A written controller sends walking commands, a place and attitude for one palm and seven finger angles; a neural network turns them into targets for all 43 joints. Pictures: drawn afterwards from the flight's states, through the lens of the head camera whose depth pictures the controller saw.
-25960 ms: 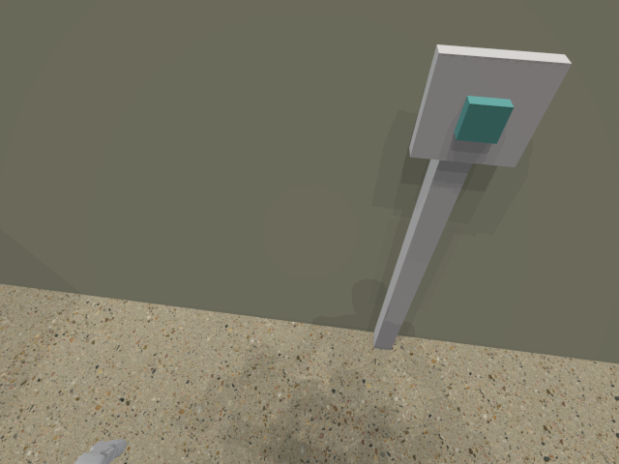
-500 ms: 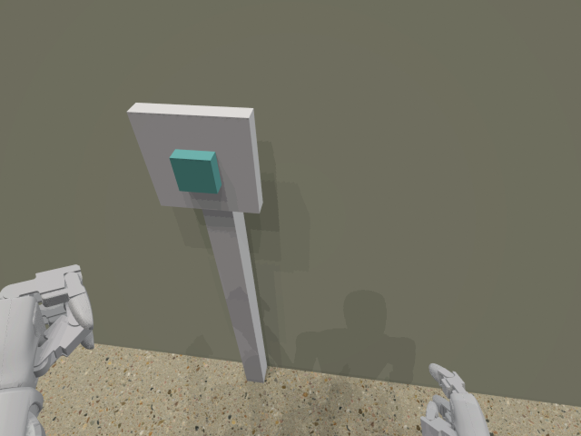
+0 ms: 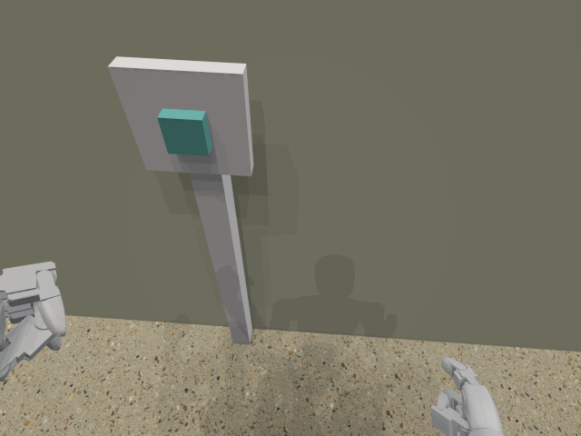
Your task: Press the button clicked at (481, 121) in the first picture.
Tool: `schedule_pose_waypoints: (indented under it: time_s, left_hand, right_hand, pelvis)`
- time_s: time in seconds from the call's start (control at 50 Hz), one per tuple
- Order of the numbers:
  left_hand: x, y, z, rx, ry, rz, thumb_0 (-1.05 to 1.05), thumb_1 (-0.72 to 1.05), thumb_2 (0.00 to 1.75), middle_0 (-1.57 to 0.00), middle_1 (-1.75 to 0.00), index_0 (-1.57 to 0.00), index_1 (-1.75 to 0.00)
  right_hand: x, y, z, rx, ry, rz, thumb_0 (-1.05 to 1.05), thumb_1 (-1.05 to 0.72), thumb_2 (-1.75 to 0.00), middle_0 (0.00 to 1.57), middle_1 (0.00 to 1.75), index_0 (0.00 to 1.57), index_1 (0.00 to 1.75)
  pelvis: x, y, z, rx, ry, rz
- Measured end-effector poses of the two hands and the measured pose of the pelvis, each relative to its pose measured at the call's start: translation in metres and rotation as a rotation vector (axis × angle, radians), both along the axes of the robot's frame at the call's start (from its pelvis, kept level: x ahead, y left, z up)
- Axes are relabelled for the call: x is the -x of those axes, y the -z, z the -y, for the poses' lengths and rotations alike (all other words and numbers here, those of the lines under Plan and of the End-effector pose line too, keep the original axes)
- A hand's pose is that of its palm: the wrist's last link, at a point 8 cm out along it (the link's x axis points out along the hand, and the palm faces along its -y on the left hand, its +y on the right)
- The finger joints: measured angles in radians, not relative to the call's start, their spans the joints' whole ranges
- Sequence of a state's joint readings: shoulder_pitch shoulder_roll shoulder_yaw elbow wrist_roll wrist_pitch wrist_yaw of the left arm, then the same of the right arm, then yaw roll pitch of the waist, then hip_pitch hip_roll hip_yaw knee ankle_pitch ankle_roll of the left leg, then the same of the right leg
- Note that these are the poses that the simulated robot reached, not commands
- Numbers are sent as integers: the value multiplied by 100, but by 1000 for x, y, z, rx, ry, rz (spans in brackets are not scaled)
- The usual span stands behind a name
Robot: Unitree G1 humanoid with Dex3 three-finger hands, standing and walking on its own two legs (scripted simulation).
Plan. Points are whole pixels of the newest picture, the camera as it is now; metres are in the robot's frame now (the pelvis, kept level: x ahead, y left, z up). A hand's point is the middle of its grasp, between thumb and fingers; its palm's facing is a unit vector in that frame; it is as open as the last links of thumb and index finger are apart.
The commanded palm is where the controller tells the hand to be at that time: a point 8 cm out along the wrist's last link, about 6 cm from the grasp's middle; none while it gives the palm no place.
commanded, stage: step back with the hand held close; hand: left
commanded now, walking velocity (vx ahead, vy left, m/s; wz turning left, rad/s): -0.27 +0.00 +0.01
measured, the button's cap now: (186, 131) +0.50 +0.19 +0.16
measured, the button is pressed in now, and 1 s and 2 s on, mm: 0 0 0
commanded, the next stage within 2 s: stop stepping back and stand still in 0.52 s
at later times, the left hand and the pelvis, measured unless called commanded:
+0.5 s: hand out of the picture +0.07 +0.29 +0.17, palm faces +0.51 -0.79 -0.35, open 3.1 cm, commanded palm +0.00 +0.32 +0.18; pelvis -0.11 +0.03 -0.02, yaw +4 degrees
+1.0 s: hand out of the picture -0.03 +0.29 +0.16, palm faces +0.46 -0.82 -0.35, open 3.1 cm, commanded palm -0.07 +0.31 +0.18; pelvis -0.20 +0.03 -0.01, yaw +1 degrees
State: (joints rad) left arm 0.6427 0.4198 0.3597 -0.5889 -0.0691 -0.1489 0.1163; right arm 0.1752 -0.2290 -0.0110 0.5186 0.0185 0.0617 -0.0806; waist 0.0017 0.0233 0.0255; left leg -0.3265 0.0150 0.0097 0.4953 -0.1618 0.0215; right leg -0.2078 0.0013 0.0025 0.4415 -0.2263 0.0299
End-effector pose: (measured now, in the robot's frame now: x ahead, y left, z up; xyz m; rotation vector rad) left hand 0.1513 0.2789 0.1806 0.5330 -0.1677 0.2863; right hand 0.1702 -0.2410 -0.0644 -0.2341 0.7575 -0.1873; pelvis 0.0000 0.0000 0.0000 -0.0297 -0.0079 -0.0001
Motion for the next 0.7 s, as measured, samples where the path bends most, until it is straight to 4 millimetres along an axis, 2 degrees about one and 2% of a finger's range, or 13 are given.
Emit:
schedule_pose_waypoints:
  time_s: [0.18, 0.3, 0.38, 0.46, 0.54, 0.6, 0.7]
  left_hand:
    - [47, 5, -16, -12, -32, 70, 1, 89, 90, -131, -150, -130, -150]
    - [93, 0, -17, -44, -74, 123, 2, 89, 90, -131, -150, -130, -150]
    - [121, -3, -22, -18, -99, 183, 1, 89, 90, -131, -150, -131, -150]
    - [130, 4, -40, 25, -112, 240, 1, 89, 90, -131, -150, -131, -150]
    - [131, 4, -52, 36, -110, 233, 1, 89, 90, -131, -150, -131, -150]
    - [139, -2, -46, 43, -62, 224, 2, 89, 90, -131, -150, -131, -150]
    - [161, -13, -20, 43, 57, 216, 2, 89, 90, -131, -150, -131, -150]
  right_hand:
    - [40, 2, -21, 0, -40, 56, 1, -90, -90, 20, 30, 20, 30]
    - [66, 15, -30, -7, -104, 35, 1, -90, -90, 20, 30, 20, 30]
    - [84, 22, -33, 15, -113, -2, 1, -90, -90, 20, 30, 20, 30]
    - [101, 21, -40, 54, -100, 5, 1, -90, -90, 20, 30, 20, 30]
    - [124, 12, -53, 27, -97, 33, 1, -90, -90, 20, 30, 20, 30]
    - [145, 3, -59, -5, -90, 46, 1, -90, -90, 20, 30, 20, 30]
    - [178, -4, -56, -28, -74, 63, 1, -90, -90, 20, 30, 20, 30]
  pelvis:
    - [41, 8, -11, 18, -25, 13]
    - [68, 15, -9, 16, -88, 25]
    - [81, 17, -17, 4, -69, 26]
    - [99, 22, -29, 10, -78, 18]
    - [125, 14, -31, 29, -60, 21]
    - [140, 7, -30, 45, -32, 5]
    - [165, 3, -25, 50, -1, -27]
